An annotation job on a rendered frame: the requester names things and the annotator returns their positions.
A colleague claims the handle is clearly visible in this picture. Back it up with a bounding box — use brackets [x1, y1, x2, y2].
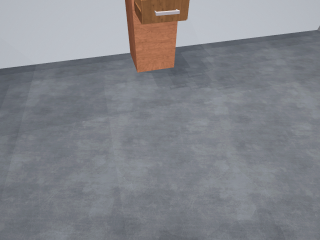
[154, 9, 180, 16]

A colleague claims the drawer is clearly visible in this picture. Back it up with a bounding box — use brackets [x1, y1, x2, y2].
[134, 0, 190, 25]

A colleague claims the cabinet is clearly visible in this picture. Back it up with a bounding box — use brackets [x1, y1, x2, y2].
[125, 0, 178, 73]

